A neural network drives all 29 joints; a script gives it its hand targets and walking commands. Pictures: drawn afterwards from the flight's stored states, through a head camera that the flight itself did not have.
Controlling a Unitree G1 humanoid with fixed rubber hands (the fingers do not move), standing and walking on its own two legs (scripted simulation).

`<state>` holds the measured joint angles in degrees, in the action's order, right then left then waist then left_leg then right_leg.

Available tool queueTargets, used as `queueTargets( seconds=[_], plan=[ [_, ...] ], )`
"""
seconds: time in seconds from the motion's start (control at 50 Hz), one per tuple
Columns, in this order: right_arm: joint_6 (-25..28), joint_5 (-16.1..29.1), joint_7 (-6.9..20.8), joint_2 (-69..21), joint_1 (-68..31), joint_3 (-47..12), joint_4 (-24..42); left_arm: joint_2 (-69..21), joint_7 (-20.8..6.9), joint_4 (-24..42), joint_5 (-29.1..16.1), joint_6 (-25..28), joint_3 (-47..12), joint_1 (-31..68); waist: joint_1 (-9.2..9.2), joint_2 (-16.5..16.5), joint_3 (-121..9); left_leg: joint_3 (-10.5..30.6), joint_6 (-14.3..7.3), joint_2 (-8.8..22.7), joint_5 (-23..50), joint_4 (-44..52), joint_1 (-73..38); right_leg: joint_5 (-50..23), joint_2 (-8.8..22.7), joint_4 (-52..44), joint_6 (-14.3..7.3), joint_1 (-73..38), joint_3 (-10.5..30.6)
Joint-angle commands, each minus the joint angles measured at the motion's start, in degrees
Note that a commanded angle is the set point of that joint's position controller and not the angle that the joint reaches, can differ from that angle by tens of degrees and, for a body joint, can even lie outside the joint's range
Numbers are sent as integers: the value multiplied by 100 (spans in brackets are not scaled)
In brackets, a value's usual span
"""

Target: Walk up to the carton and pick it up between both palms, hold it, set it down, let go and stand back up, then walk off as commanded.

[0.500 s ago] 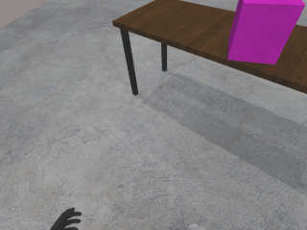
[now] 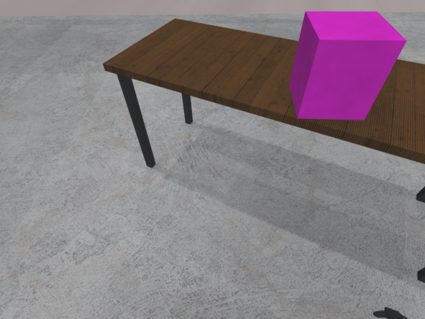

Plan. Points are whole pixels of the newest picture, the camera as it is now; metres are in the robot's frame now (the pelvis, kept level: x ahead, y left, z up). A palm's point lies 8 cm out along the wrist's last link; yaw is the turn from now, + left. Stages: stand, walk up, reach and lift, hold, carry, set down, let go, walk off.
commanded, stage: walk up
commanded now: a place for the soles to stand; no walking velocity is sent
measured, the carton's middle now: (335, 67) +0.81 -0.34 +0.06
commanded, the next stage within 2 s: none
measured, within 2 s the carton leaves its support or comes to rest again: neither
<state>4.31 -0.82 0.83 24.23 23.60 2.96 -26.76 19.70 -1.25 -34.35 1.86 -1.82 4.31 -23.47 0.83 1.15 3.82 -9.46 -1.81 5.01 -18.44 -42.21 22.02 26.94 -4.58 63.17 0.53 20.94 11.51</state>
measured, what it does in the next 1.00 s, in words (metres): walks ahead, turning right: right foot, then left foot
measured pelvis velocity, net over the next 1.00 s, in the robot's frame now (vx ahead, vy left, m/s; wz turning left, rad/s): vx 0.34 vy -0.04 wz -0.32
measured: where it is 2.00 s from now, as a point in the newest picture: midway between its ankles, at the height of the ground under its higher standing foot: (246, 301)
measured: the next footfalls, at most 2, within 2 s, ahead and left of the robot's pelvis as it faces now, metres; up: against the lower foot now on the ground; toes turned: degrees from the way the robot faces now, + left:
right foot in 0.44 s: +0.30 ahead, -0.14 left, +0.00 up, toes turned -6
left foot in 0.94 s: +0.48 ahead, +0.02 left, +0.00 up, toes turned -7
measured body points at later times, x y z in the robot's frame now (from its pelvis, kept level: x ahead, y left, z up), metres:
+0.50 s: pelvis +0.18 -0.04 -0.01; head +0.21 -0.05 +0.44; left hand +0.37 +0.22 -0.09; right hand +0.19 -0.36 -0.09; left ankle +0.05 +0.08 -0.70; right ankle +0.26 -0.14 -0.72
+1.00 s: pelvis +0.34 -0.04 +0.00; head +0.38 -0.04 +0.45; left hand +0.46 +0.23 -0.11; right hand +0.39 -0.37 -0.06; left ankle +0.44 +0.03 -0.72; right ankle +0.26 -0.14 -0.69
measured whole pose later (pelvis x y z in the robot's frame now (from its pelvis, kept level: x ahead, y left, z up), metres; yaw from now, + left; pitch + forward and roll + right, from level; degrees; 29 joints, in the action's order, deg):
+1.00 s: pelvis +0.34 -0.04 +0.00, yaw -18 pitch -3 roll -1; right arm 2.5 -0.8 -1.9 24.4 19.4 1.8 -27.3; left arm 19.8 -1.1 -34.4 1.9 -2.4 3.6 -25.7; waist 3.6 -0.6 6.7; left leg -11.0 -2.6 4.8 -12.6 -39.1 22.1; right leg 29.6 -7.9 53.3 -1.6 16.8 9.6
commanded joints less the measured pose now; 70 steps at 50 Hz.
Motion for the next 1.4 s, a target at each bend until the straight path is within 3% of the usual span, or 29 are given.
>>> queueTargets(
  seconds=[0.0,0.06,0.1,0.3,0.36,0.4,0.42,0.44,0.46,0.48,0.5,0.52,0.6,0.7,0.78,0.84,0.88,0.9,0.92,0.94,0.96,1.0,1.04,1.08,1.14,1.3,1.34,1.36,1.38],
  plan=[
    [198,-181,-288,1355,464,625,438,1156,-57,299,-70,153,279,-332,-103,110,54,1825,298,1709,228,2784,-1904,-1088,586,623,103,1648,-294],
    [147,-157,-250,1171,917,557,352,924,-60,191,-41,129,194,-281,-150,554,-560,509,480,1260,4332,1724,-2562,-1255,465,450,104,1538,-604],
    [47,-152,-258,1107,1143,564,319,771,-63,224,-26,78,142,56,-265,731,-700,242,371,1186,4912,1579,-3036,-1343,398,126,82,1749,-791],
    [-187,-161,-341,1290,1168,566,290,779,-313,624,108,-70,54,1444,-571,652,-25,-67,-263,1481,2717,1894,-2771,-1552,830,-2212,-113,1603,-1434],
    [-206,-190,-348,1453,906,585,258,884,-357,680,113,-34,121,1370,-384,571,-131,-157,-448,1630,2131,1736,-2485,-1527,808,-2657,-308,908,-1367],
    [-204,-186,-312,1503,638,574,288,1071,-317,611,103,20,226,916,-2,427,-410,-410,-496,1559,2111,916,-2125,-1506,593,-2933,-492,-28,-1372],
    [-202,-197,-284,1429,631,538,311,1245,-251,436,100,63,325,366,294,74,-861,-462,-439,1257,2047,-172,-1731,-1329,296,-2962,-630,-953,-1188],
    [-204,-185,-234,1162,769,445,396,1677,-159,256,68,100,483,-222,541,-765,-1333,-307,-290,791,1490,-1605,-781,-936,442,-3083,-913,-2051,-225],
    [-197,-49,-135,927,843,379,650,2217,-76,426,-16,92,585,-237,545,-2224,-1521,-84,22,-342,-1319,-2872,903,-1188,1587,-3801,-1634,-3036,2322],
    [-219,-69,-69,1261,479,455,806,2074,-26,530,-112,33,607,-237,648,-1395,-978,870,-15,-427,-2223,-3108,1568,311,2059,-4544,-1991,-2534,3580],
    [-190,-45,-21,1284,138,452,890,1987,33,555,-188,7,583,-145,533,-571,-366,1067,-7,-163,-1868,-3431,1731,798,1977,-4737,-1848,-2025,3226],
    [-141,-10,23,1119,26,417,904,1940,86,529,-192,2,499,1,383,-408,196,1072,-13,-26,-1614,-3330,1790,481,1823,-4724,-1641,-1498,2848],
    [-147,-46,78,1055,197,401,507,1639,54,406,-160,171,316,241,84,-693,552,971,68,121,-472,-2245,999,-272,1132,-4857,-907,-441,1811],
    [-157,-84,-5,996,-283,403,504,1566,28,414,-76,254,350,-261,275,-802,481,936,125,68,-85,-1611,1231,-1205,1038,-4818,-859,-873,1578],
    [-67,-59,-101,935,-674,353,647,1520,20,493,-14,213,338,-632,458,-926,447,878,92,-90,-493,-757,1320,-2996,1006,-4336,-1051,-1407,1449],
    [26,-30,-272,871,-355,345,501,1410,-25,661,-9,165,268,-252,201,-984,255,847,13,-330,-207,245,272,-4415,817,-3653,-976,-1086,1234],
    [56,-10,-400,1027,214,376,297,1298,-11,750,-126,128,232,93,-190,-674,-213,793,-19,-315,1079,1406,-1373,-3779,534,-2760,-658,-382,1021],
    [50,-41,-436,1333,608,463,220,1162,12,784,-207,160,186,80,-402,-221,-809,1027,-198,92,1755,1636,-2788,-3154,284,-1832,-418,368,781],
    [-7,-79,-479,1742,1004,558,276,828,44,804,-218,206,142,-231,-514,744,-1532,2455,-746,1715,2107,1812,-3819,-699,-170,-242,-127,1243,306],
    [-120,-59,-533,1842,959,566,408,1018,139,715,-66,152,237,-601,-296,470,-1518,3156,-1135,2982,2359,1989,-3377,1123,-279,523,98,1471,-109],
    [-180,1,-530,1653,675,547,435,1467,199,708,33,-32,382,-528,-202,-21,-1127,3103,-1441,3216,757,2244,-2408,1010,120,1027,112,1276,-174],
    [-192,-20,-543,1356,183,486,390,1495,97,559,29,-132,381,-450,-124,-117,-286,2127,-1137,2498,82,2303,-1881,297,299,1272,131,1539,-214],
    [-175,-13,-537,1348,90,429,431,1352,23,374,29,-148,326,-569,-22,310,-197,1287,-741,1994,1436,2044,-1548,-1,354,1276,143,1339,-308],
    [-156,-7,-478,1262,148,390,460,1197,31,295,-4,-152,276,-483,-43,516,-379,852,-644,1823,2951,1709,-1436,-137,311,1243,160,1184,-459],
    [-190,13,-389,1220,208,382,502,1063,50,389,-63,-181,192,4,-178,662,-542,560,-727,1682,3556,1510,-1662,-244,381,536,185,1314,-622],
    [-351,39,-241,1636,-496,490,573,1400,-17,387,-66,-150,222,349,-62,962,-524,472,-694,1805,188,1113,-412,-585,728,-1914,-19,-309,-1241],
    [-417,-30,-199,1394,-306,396,455,1612,17,201,-84,-61,334,145,54,121,-437,180,-398,1232,-923,9,383,-903,571,-2908,-190,-1183,-789],
    [-461,5,-179,1116,-211,323,487,2090,59,272,-90,-51,443,379,2,-1274,113,-32,-18,567,-1602,-1034,1064,-659,1345,-3957,-570,-724,1046],
    [-527,42,-190,1143,-563,349,665,2366,89,520,-179,2,479,785,7,-1552,611,595,194,-157,-2293,-1790,1131,1031,2042,-4896,-1233,660,2793]
  ],
)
